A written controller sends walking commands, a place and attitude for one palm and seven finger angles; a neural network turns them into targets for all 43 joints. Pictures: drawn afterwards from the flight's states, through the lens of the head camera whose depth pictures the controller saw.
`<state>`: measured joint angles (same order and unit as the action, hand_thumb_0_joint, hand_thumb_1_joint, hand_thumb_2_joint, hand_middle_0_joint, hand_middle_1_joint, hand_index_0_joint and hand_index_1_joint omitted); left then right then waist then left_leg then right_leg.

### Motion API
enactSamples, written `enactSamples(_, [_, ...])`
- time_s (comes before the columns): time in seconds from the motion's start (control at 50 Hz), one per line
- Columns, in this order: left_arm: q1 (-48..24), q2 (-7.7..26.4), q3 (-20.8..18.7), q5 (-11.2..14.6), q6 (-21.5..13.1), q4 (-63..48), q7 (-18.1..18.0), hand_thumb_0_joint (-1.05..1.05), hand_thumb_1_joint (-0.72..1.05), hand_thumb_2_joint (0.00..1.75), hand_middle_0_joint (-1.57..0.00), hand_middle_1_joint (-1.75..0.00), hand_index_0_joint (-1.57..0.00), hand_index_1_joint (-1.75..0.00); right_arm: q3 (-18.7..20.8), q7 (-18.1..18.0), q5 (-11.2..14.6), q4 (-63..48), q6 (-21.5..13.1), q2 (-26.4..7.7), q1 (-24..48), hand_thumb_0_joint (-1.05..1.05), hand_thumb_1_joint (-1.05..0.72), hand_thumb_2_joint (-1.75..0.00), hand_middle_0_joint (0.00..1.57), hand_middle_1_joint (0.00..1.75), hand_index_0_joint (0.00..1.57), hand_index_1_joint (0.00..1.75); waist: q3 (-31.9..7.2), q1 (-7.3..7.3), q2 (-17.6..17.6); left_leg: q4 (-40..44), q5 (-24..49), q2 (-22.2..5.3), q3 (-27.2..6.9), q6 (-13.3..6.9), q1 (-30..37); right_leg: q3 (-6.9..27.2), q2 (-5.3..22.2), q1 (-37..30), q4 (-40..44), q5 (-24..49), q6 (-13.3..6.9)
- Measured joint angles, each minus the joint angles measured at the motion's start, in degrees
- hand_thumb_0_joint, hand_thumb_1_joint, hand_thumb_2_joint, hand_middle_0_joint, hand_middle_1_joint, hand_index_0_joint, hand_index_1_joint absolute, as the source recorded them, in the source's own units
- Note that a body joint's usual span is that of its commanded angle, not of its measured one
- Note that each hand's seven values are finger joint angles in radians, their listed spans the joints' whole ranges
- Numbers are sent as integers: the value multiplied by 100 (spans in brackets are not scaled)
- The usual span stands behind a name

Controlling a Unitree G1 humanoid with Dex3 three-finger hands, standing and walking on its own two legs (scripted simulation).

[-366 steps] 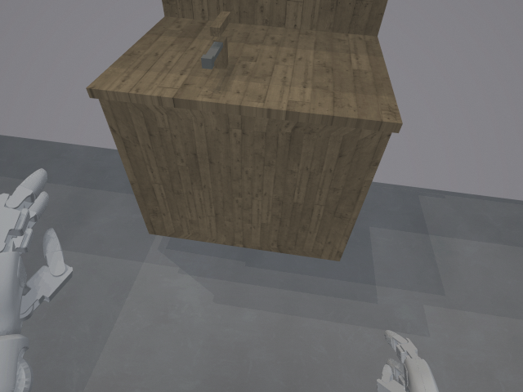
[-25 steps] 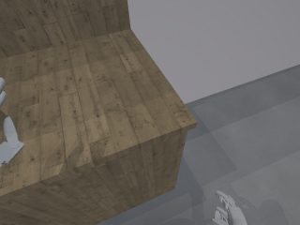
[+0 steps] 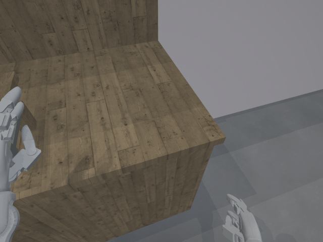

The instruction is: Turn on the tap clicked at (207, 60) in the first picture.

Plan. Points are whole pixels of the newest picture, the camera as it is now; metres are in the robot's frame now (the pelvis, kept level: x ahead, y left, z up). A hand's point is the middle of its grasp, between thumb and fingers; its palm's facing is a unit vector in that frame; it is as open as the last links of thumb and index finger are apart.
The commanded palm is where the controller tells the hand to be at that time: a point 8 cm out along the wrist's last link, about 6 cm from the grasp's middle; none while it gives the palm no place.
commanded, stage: come to a stop and stand still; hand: left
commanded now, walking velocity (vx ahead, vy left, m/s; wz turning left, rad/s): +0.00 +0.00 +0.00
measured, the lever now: (7, 152) +0.26 +0.37 +0.10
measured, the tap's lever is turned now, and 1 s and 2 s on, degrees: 0 0 0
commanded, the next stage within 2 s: look again from close up in 0.88 s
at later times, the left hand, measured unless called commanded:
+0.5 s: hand (17, 168) +0.20 +0.29 +0.15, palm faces +0.42 -0.84 -0.34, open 7.4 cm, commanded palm +0.13 +0.30 +0.18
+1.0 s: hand (20, 160) +0.21 +0.29 +0.16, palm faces +0.40 -0.85 -0.33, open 7.4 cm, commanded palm +0.15 +0.32 +0.18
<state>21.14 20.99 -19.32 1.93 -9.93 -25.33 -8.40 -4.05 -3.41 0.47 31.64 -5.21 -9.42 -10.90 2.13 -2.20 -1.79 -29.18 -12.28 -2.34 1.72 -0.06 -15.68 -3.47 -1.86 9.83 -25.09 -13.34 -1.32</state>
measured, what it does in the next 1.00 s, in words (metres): stands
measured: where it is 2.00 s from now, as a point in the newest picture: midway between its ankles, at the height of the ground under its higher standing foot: outside the picture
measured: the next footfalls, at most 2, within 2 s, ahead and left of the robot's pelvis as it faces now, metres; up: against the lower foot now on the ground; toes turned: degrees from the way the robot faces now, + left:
none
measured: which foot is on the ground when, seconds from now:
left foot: down 0.00-1.00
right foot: down 0.00-1.00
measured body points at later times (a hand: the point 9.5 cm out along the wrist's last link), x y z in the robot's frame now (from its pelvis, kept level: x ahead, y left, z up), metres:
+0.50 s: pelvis -0.02 +0.02 +0.00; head +0.01 +0.05 +0.44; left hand +0.17 +0.33 +0.17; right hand +0.13 -0.22 -0.08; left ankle +0.04 +0.11 -0.74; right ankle +0.00 -0.10 -0.74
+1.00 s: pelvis -0.01 +0.04 +0.00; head +0.03 +0.06 +0.45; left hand +0.19 +0.33 +0.17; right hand +0.19 -0.18 -0.07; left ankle +0.04 +0.11 -0.74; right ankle +0.00 -0.10 -0.74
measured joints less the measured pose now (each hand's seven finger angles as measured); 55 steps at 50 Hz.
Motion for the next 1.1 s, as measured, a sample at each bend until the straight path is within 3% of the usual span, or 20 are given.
enactSamples(0.06, [-928,608,-184,-93,-224,657,193,2,89,90,-22,-30,-21,-31,-157,21,24,-60,-133,-20,-97,1,-90,-90,20,30,20,30,138,-129,10,55,164,7,-56,37,-119,-62,7,209,-173,-61,-65])
enactSamples(0.14, [-954,962,-664,132,-361,896,201,2,89,90,-22,-30,-21,-31,-84,260,-54,21,-226,-132,-132,1,-90,-90,20,30,20,30,73,-41,43,-43,186,-38,-21,45,-401,46,-68,569,-325,-4,-148])
enactSamples(0.2, [-233,740,-488,327,-503,532,220,2,90,90,-21,-30,-21,-31,129,392,-4,42,-397,-384,-393,1,-90,-90,20,31,20,30,-17,64,28,-118,150,11,-12,48,-459,96,-33,652,-437,-60,-104])
enactSamples(0.3, [728,377,93,351,-743,263,331,1,89,90,-21,-30,-21,-31,398,344,-2,382,-559,-713,-726,1,-90,-90,20,30,20,30,-97,83,167,-165,94,158,-24,-43,-434,77,112,635,-571,-190,-5])
enactSamples(0.46, [16,430,-78,288,-545,582,141,2,89,90,-22,-30,-22,-31,379,271,12,667,-677,-609,-558,1,-90,-90,19,30,19,30,187,-83,468,-68,201,330,-134,-163,-386,-43,272,528,-486,-136,111])
enactSamples(0.58, [-74,338,-40,228,-601,-97,92,2,89,90,-21,-30,-21,-31,251,420,0,485,-797,-266,-115,1,-90,-90,20,30,20,30,203,12,495,54,259,414,-88,-245,-324,-2,357,478,-384,-78,201])
enactSamples(0.7, [227,384,-137,278,-662,-93,168,1,89,90,-22,-30,-21,-31,169,448,-20,339,-621,-22,184,1,-90,-90,20,30,20,30,82,59,360,158,272,437,-42,-291,-299,43,376,428,-196,-2,257])
enactSamples(0.9, [180,7,-25,236,-263,-6,122,2,89,90,-21,-30,-21,-31,206,359,8,336,-404,-162,175,1,-90,-90,20,30,20,30,222,-143,337,253,257,475,-58,-326,-164,26,408,265,-61,-4,294])
enactSamples(1.1, [267,141,-30,235,-208,-270,127,2,89,90,-21,-30,-21,-31,322,302,45,242,-265,-268,216,1,-90,-90,20,30,20,30,244,76,316,172,159,387,-86,-284,-111,5,314,116,77,16,260])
